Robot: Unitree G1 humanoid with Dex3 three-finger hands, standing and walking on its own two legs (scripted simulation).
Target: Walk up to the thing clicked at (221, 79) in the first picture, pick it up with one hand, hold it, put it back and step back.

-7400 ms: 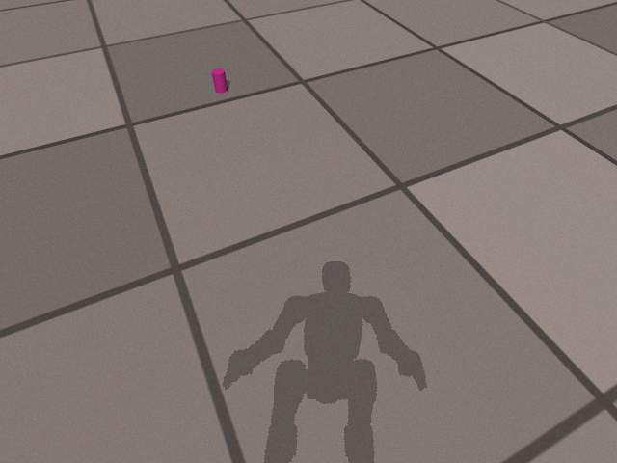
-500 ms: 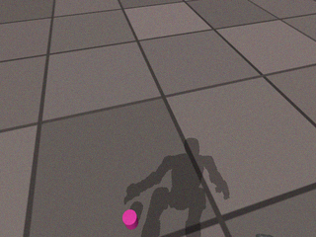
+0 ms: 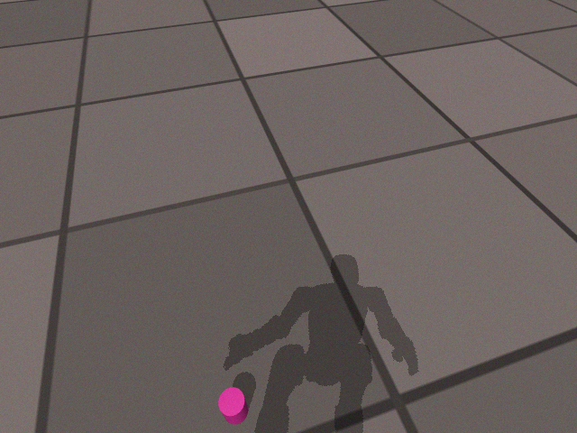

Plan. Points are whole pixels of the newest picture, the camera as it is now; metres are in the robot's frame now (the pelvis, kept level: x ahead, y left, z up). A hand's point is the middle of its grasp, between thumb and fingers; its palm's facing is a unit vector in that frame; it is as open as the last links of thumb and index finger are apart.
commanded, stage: walk up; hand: left
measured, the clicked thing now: (233, 406) +0.31 +0.17 -0.72
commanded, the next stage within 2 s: stand in 0.08 s
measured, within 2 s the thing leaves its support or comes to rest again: neither
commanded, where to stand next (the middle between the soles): +0.02 +0.02 m, yaw +1 degrees
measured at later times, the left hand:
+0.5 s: hand out of the picture +0.08 +0.25 -0.15, palm faces -0.02 -0.94 -0.34, open 7.3 cm
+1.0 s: hand out of the picture +0.08 +0.25 -0.15, palm faces -0.02 -0.94 -0.35, open 7.3 cm
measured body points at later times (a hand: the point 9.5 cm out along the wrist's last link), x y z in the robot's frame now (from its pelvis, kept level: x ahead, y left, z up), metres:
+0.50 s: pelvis +0.00 -0.01 +0.00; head +0.00 -0.01 +0.45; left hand +0.08 +0.30 -0.13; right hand +0.08 -0.31 -0.13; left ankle +0.00 +0.13 -0.75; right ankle +0.00 -0.13 -0.75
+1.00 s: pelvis +0.00 -0.01 +0.00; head +0.01 -0.01 +0.45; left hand +0.08 +0.30 -0.13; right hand +0.08 -0.31 -0.13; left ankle +0.00 +0.13 -0.75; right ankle +0.00 -0.13 -0.75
